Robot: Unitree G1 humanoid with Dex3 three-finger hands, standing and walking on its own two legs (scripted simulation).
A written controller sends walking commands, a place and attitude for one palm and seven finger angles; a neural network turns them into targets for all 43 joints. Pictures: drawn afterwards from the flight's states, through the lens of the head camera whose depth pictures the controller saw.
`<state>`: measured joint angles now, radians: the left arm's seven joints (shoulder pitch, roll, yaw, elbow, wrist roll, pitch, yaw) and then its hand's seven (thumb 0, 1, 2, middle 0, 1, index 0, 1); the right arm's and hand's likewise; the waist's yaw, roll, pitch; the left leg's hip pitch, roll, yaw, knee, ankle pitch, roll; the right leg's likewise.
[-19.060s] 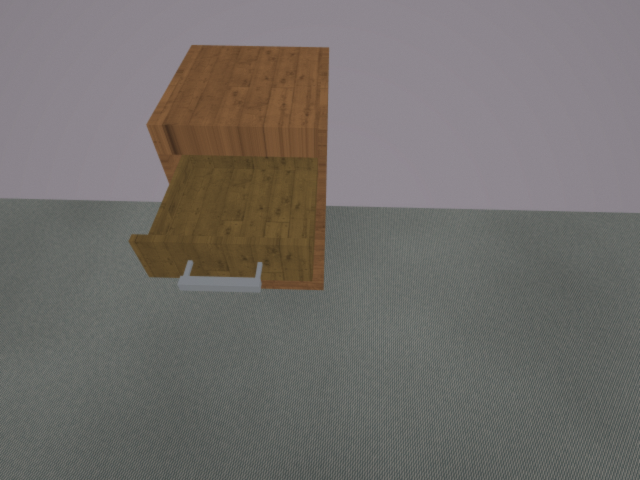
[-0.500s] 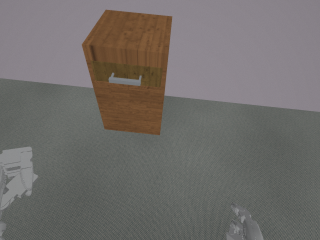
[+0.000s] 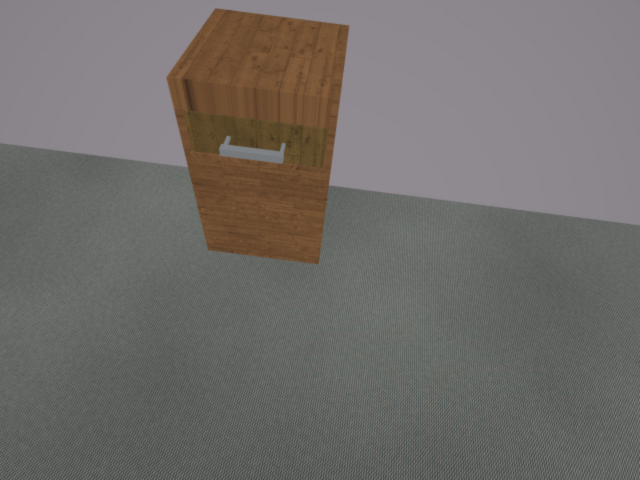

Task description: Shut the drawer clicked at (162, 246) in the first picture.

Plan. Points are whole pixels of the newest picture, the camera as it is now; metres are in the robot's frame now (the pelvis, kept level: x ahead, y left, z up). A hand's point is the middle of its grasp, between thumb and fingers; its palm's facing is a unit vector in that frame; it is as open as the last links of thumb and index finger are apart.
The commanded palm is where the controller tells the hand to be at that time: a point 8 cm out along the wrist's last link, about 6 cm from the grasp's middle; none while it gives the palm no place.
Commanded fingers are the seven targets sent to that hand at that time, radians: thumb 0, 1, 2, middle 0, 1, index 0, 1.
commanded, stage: let the arm hang, fingers relaxed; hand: left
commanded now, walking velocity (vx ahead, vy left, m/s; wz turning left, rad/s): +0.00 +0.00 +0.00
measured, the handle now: (253, 148) +0.94 +0.22 -0.21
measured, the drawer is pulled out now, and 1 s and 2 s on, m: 0.00 0.00 0.00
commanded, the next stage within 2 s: look to check the result in 0.74 s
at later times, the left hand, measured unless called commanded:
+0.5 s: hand out of the picture -0.02 +0.16 -0.17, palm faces +0.01 -0.98 -0.19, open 7.2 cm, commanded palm none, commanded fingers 0.00 0.90 0.90 -0.20 -0.30 -0.20 -0.30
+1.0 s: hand out of the picture -0.01 +0.14 -0.17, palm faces +0.03 -0.98 -0.18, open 7.4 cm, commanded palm none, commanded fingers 0.00 0.90 0.90 -0.20 -0.30 -0.20 -0.30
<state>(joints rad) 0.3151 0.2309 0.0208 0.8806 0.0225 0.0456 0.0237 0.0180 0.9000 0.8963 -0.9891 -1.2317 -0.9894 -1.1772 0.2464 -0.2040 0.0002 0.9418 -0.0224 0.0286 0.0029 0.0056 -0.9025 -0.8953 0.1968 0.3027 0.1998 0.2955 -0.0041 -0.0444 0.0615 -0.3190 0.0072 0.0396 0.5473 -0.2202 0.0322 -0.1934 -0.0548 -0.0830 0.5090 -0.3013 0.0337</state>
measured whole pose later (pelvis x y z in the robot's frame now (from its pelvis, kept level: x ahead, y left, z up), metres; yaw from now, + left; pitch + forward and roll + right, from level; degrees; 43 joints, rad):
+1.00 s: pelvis +0.01 -0.02 +0.01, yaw -1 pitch -1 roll +0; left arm 0.32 0.12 0.02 1.13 0.01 0.00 0.03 0.01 0.91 0.90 -0.20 -0.30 -0.20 -0.30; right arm 0.32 -0.10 -0.03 1.14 -0.01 0.01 -0.03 0.00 -0.90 -0.90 0.20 0.30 0.20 0.30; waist -0.01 0.01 0.05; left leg -0.24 0.03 0.05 0.46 -0.20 0.00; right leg -0.13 -0.03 -0.08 0.45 -0.29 0.00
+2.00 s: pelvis +0.04 -0.04 +0.01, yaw -1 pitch -1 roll +0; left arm 0.31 0.11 0.02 1.13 0.01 -0.01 0.04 0.01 0.90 0.90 -0.20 -0.30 -0.20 -0.30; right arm 0.29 -0.12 -0.02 1.15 -0.01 0.00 -0.04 0.00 -0.91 -0.90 0.20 0.30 0.20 0.30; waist 0.00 0.01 0.05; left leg -0.19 0.05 0.04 0.44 -0.23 -0.03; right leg -0.09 -0.01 -0.08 0.42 -0.32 -0.02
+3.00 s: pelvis +0.04 -0.05 +0.01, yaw -1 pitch -1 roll +1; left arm 0.33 0.11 0.02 1.13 0.01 -0.01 0.04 0.01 0.90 0.90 -0.20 -0.30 -0.20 -0.30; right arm 0.30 -0.12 -0.02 1.16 -0.01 0.00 -0.05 0.00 -0.90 -0.90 0.20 0.30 0.20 0.30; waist 0.00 0.01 0.05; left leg -0.18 0.06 0.04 0.43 -0.23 -0.04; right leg -0.07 0.00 -0.08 0.42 -0.32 -0.03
